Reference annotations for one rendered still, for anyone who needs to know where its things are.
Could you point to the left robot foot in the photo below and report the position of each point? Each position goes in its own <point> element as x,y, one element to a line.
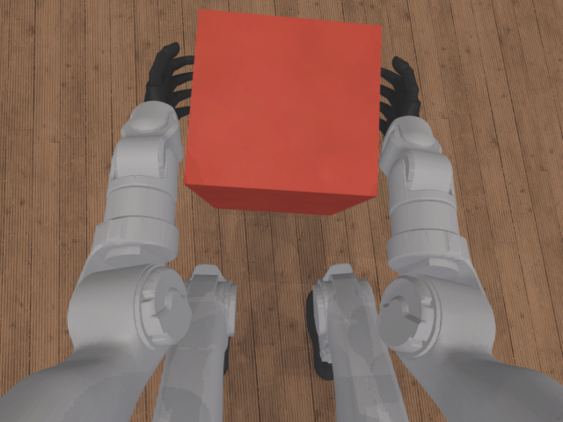
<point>226,359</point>

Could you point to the robot left hand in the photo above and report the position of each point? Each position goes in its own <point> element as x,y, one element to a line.
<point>162,83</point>

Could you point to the robot left forearm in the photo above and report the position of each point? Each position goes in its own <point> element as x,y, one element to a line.
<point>138,228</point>

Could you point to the robot right hand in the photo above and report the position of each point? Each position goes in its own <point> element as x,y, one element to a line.
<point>403,99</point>

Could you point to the carton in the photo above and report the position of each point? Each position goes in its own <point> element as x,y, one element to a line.
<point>284,113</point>

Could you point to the robot right forearm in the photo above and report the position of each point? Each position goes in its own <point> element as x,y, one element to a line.
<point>422,205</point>

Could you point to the right robot foot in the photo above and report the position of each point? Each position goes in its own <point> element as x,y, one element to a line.
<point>323,369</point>

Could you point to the robot right upper arm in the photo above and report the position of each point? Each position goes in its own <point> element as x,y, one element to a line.
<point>443,331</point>

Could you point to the robot foot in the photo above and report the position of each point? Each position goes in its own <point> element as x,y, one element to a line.
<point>323,369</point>
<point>226,359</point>

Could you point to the robot left upper arm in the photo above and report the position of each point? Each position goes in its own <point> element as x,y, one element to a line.
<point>121,323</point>

